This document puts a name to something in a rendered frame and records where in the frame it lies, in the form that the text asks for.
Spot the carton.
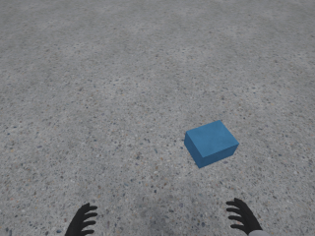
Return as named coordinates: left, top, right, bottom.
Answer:
left=184, top=120, right=239, bottom=169

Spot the left robot hand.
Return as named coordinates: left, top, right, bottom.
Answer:
left=65, top=203, right=97, bottom=236

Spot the right robot hand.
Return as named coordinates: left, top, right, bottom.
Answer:
left=226, top=198, right=263, bottom=236

